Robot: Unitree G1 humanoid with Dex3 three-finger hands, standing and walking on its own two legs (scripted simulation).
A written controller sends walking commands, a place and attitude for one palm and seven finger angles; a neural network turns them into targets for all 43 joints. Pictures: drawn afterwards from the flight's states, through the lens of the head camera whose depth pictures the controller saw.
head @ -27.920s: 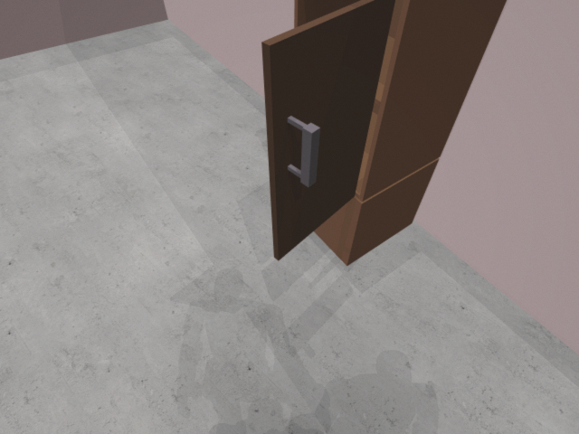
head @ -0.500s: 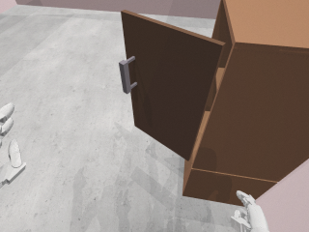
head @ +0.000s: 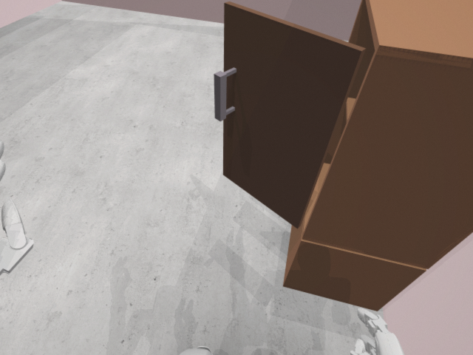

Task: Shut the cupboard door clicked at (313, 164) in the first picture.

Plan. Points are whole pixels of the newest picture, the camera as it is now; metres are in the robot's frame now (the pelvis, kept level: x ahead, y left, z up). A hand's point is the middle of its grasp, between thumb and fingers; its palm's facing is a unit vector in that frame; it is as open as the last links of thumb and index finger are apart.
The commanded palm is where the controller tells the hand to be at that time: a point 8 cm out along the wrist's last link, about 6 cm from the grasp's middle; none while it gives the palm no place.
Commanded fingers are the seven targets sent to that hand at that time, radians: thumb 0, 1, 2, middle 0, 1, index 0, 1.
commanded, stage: step back with the hand held close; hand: left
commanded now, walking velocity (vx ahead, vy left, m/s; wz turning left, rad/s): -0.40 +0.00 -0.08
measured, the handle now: (226, 94) +0.75 +0.10 +0.05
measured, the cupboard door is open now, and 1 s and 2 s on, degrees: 61 61 61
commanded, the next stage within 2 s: stop stepping back and stand still in 0.36 s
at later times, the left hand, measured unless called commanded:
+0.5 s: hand out of the picture +0.11 +0.26 +0.20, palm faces +0.39 -0.83 -0.40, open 7.4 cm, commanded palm +0.07 +0.30 +0.19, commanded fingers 0.00 0.90 0.90 -0.20 -0.30 -0.20 -0.30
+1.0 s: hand out of the picture +0.03 +0.33 +0.19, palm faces +0.51 -0.81 -0.29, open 7.4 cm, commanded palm -0.04 +0.35 +0.19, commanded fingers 0.00 0.90 0.90 -0.20 -0.30 -0.20 -0.30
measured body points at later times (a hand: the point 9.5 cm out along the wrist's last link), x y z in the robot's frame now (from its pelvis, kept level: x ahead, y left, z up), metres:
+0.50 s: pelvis -0.10 +0.02 +0.00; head -0.11 +0.04 +0.45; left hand +0.08 +0.31 +0.22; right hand +0.07 -0.21 -0.08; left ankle +0.01 +0.10 -0.71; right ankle -0.21 -0.11 -0.72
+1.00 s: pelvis -0.20 +0.06 -0.01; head -0.23 +0.08 +0.44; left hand -0.01 +0.37 +0.20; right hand -0.09 -0.22 -0.09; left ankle -0.13 +0.15 -0.73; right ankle -0.18 -0.10 -0.71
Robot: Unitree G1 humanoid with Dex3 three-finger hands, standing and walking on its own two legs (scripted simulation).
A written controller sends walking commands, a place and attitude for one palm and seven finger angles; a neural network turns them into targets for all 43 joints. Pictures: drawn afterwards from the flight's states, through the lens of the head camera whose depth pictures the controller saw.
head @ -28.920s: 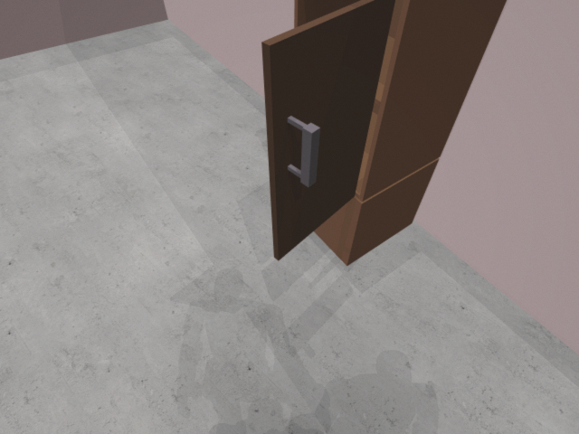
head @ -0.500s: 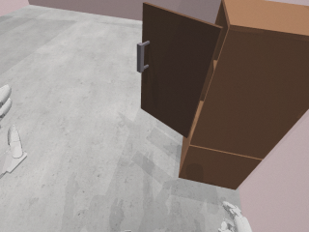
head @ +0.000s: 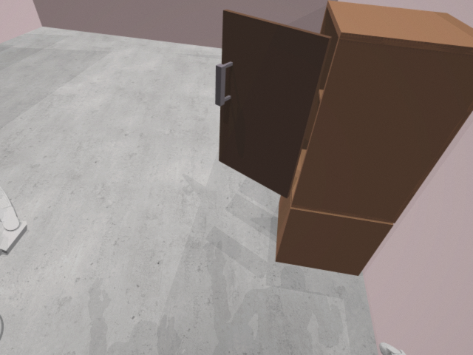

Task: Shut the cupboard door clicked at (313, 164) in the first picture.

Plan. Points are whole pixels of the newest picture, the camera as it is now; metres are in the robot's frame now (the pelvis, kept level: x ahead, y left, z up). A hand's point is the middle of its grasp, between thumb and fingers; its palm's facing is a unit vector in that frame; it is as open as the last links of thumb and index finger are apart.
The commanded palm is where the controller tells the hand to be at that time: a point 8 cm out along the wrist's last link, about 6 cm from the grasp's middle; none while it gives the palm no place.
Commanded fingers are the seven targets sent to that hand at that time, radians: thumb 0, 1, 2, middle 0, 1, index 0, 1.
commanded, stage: stop stepping back and stand still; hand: left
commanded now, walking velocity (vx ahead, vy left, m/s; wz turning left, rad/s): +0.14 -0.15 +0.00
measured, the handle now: (224, 83) +0.94 +0.11 +0.06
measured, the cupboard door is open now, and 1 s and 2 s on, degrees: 61 61 61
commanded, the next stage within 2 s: let the arm hang, fingers relaxed in 0.38 s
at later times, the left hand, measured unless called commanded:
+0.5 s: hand (42, 242) +0.20 +0.27 +0.16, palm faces +0.47 -0.77 -0.42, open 7.4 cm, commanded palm none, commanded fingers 0.00 0.90 0.90 -0.20 -0.30 -0.20 -0.30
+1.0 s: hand out of the picture -0.02 +0.25 -0.15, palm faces +0.02 -0.97 -0.23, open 7.2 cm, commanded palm none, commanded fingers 0.00 0.90 0.90 -0.20 -0.30 -0.20 -0.30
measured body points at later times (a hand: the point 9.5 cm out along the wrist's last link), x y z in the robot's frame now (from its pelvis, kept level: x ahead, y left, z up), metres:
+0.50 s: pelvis +0.00 +0.00 +0.02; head -0.02 -0.01 +0.47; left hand +0.17 +0.31 +0.19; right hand +0.13 -0.27 -0.08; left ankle +0.05 +0.12 -0.69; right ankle -0.03 -0.09 -0.72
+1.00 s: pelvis +0.00 +0.05 +0.02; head +0.01 +0.06 +0.47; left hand -0.02 +0.30 -0.13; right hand +0.05 -0.18 -0.12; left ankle +0.04 +0.13 -0.72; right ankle -0.03 -0.09 -0.72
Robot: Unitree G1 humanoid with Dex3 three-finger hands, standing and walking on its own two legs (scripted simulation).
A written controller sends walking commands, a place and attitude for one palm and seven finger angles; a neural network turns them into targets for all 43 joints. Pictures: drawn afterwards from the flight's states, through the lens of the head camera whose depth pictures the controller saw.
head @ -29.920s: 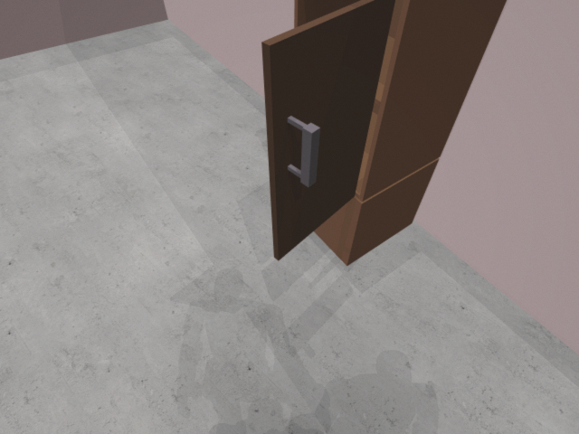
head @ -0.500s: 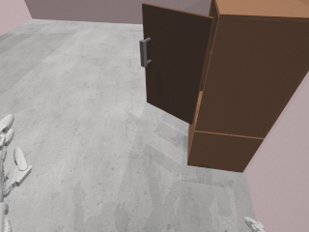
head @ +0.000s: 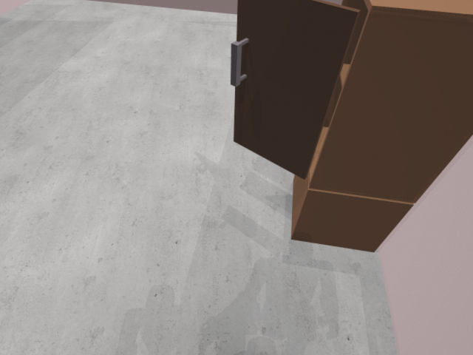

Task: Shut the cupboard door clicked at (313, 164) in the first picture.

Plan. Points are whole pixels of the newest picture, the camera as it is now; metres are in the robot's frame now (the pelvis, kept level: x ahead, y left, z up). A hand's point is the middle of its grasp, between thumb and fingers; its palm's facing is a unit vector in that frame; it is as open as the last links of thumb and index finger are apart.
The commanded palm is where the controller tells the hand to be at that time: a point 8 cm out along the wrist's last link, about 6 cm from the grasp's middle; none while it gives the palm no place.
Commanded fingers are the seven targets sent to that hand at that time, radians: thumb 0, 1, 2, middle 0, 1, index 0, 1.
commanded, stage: let the arm hang, fingers relaxed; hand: left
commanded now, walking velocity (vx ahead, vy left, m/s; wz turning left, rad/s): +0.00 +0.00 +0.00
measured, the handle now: (240, 62) +0.94 +0.05 +0.03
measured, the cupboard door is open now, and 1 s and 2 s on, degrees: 61 61 61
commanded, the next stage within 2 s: look to check the result in 0.58 s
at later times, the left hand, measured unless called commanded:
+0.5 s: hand out of the picture -0.03 +0.16 -0.17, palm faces -0.02 -0.99 -0.16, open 7.4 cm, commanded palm none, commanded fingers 0.00 0.90 0.90 -0.20 -0.30 -0.20 -0.30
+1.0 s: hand out of the picture -0.03 +0.14 -0.17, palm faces +0.00 -0.99 -0.17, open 7.4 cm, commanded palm none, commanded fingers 0.00 0.90 0.90 -0.20 -0.30 -0.20 -0.30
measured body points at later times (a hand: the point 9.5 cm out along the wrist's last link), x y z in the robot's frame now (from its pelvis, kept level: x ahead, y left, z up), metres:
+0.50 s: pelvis +0.00 +0.00 +0.00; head -0.01 +0.00 +0.45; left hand -0.02 +0.21 -0.16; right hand -0.04 -0.22 -0.16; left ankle +0.04 +0.08 -0.74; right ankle -0.03 -0.14 -0.74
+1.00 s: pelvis +0.00 -0.02 +0.00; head +0.01 -0.02 +0.45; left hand -0.03 +0.19 -0.16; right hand -0.02 -0.23 -0.16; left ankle +0.04 +0.08 -0.74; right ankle -0.03 -0.14 -0.74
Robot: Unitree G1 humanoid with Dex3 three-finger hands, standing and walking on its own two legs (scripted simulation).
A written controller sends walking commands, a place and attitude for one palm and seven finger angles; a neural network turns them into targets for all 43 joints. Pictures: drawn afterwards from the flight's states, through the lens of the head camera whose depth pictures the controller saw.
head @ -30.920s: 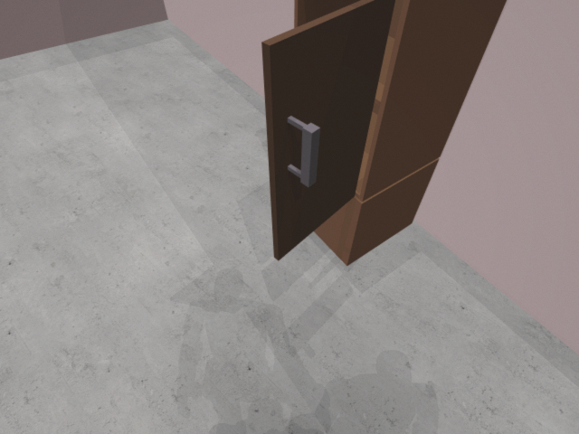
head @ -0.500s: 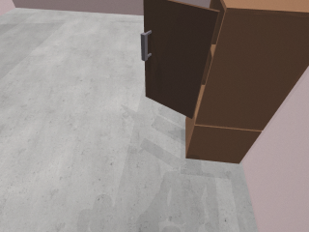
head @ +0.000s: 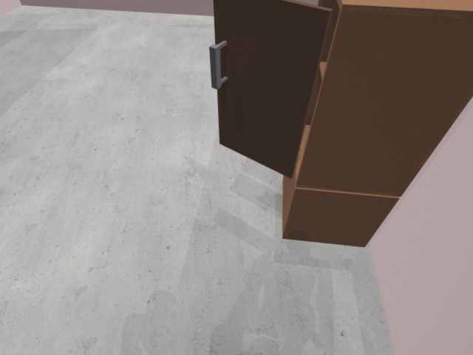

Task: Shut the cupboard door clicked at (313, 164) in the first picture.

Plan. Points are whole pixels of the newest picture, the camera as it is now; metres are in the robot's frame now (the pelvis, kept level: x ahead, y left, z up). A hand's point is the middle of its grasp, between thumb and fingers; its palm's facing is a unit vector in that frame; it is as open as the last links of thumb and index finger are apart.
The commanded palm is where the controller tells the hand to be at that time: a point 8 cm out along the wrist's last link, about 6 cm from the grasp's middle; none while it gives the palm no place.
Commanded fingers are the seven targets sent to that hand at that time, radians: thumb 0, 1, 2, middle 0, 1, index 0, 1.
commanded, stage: look to check the result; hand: left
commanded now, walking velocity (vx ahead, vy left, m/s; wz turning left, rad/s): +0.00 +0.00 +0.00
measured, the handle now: (219, 65) +0.94 +0.10 +0.03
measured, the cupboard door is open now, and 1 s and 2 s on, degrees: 61 61 61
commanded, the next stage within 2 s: walk to a spot facing it in 0.20 s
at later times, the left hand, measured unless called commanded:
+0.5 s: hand out of the picture +0.00 +0.17 -0.18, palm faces +0.08 -0.98 -0.19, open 7.4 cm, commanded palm none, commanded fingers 0.00 0.90 0.90 -0.20 -0.30 -0.20 -0.30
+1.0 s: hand out of the picture +0.05 +0.27 -0.16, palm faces +0.33 -0.91 -0.25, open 7.4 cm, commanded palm none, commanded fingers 0.00 0.90 0.90 -0.20 -0.30 -0.20 -0.30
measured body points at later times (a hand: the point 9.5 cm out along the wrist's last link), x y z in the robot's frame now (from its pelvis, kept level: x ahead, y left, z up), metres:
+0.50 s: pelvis +0.01 +0.00 -0.01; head +0.03 +0.00 +0.44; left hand +0.00 +0.22 -0.17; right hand +0.01 -0.22 -0.17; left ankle +0.04 +0.10 -0.74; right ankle -0.03 -0.12 -0.74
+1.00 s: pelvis +0.00 +0.03 +0.00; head +0.05 +0.07 +0.45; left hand +0.03 +0.32 -0.15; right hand +0.12 -0.21 -0.14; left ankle +0.03 +0.10 -0.74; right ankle +0.04 -0.16 -0.67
